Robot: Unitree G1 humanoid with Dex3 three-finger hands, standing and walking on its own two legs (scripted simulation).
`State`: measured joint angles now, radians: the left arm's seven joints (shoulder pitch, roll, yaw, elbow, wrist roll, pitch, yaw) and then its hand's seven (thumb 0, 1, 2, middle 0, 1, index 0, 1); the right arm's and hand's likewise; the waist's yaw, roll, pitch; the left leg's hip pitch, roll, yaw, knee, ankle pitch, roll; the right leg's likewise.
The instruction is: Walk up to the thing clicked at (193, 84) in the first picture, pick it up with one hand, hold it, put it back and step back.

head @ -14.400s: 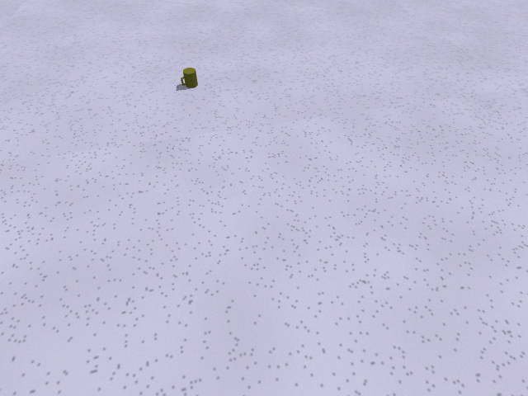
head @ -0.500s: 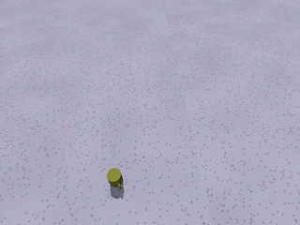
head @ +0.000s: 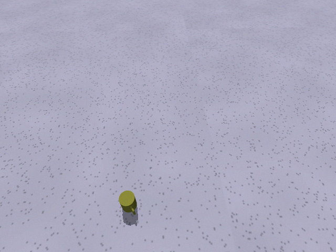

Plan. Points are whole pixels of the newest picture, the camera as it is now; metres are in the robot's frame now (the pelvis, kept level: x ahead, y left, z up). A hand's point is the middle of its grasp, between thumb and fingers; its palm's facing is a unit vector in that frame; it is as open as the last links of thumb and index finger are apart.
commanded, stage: walk up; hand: left
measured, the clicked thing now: (129, 204) +0.47 +0.24 -0.73
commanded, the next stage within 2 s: none
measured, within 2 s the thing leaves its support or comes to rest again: neither
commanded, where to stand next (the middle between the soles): +0.10 +0.01 m, yaw +0 degrees
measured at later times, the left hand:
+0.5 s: hand out of the picture +0.12 +0.26 -0.17, palm faces +0.01 -0.94 -0.34, open 7.4 cm
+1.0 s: hand (79, 247) +0.16 +0.25 -0.15, palm faces -0.02 -0.94 -0.35, open 7.4 cm
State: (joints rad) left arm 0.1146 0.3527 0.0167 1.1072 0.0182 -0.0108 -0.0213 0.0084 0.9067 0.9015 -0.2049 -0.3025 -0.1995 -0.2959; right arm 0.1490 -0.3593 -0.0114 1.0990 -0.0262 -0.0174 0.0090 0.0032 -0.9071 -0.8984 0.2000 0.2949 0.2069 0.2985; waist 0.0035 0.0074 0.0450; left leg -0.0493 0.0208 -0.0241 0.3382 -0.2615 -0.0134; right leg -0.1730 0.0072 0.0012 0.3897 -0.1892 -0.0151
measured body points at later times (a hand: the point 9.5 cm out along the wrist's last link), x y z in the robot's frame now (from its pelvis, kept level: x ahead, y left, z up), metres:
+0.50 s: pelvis +0.06 +0.00 -0.02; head +0.10 +0.01 +0.43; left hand +0.12 +0.31 -0.15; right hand +0.16 -0.31 -0.13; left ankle +0.12 +0.13 -0.75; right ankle +0.02 -0.11 -0.74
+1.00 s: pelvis +0.07 -0.01 +0.00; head +0.09 -0.01 +0.45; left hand +0.16 +0.30 -0.13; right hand +0.17 -0.31 -0.13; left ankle +0.12 +0.13 -0.75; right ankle +0.04 -0.14 -0.75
